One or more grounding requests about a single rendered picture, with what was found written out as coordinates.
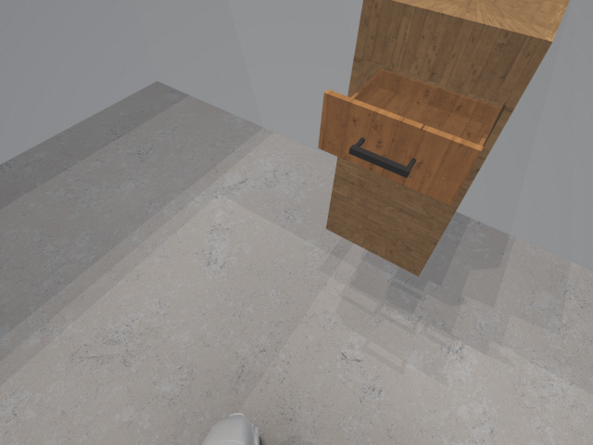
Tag robot left thigh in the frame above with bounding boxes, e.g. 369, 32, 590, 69
200, 418, 259, 445

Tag drawer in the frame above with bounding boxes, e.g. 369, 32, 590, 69
318, 69, 501, 206

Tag handle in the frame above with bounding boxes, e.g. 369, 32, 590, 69
348, 137, 416, 178

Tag cabinet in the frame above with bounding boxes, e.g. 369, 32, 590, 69
326, 0, 570, 276

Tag robot left shin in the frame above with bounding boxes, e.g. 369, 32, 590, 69
228, 413, 249, 422

